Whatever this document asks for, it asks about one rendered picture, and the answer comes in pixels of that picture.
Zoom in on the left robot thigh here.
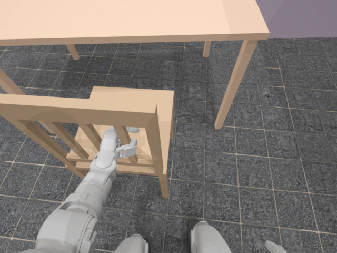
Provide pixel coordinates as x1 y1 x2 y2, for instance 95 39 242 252
114 237 148 253

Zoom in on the left robot forearm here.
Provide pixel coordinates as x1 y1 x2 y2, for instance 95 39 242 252
35 150 117 249

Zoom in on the right robot thigh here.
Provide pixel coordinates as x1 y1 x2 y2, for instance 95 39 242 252
191 225 232 253

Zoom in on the left robot upper arm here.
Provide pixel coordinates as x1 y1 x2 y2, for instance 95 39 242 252
19 209 99 253

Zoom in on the table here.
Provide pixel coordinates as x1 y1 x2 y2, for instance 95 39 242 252
0 0 270 133

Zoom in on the chair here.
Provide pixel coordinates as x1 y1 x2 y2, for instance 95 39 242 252
0 86 174 198

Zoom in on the left robot hand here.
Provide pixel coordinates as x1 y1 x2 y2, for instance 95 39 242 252
100 126 139 159

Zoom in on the robot thigh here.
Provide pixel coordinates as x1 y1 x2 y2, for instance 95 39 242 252
191 225 232 253
114 237 148 253

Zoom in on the right robot hand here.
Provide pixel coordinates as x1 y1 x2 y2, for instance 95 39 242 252
265 240 286 253

